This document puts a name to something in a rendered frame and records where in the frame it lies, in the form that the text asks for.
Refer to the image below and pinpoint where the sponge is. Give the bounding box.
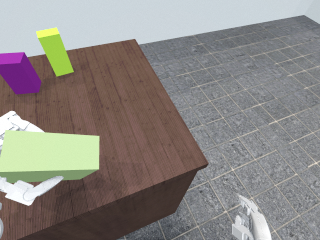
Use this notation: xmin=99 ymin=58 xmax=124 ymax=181
xmin=0 ymin=130 xmax=100 ymax=183

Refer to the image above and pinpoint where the robot right hand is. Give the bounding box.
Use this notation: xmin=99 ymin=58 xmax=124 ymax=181
xmin=232 ymin=195 xmax=272 ymax=240

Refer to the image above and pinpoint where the table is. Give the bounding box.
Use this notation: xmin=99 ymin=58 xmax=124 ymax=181
xmin=0 ymin=39 xmax=209 ymax=240

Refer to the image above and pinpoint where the robot left hand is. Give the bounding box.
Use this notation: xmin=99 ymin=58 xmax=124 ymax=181
xmin=0 ymin=111 xmax=64 ymax=206

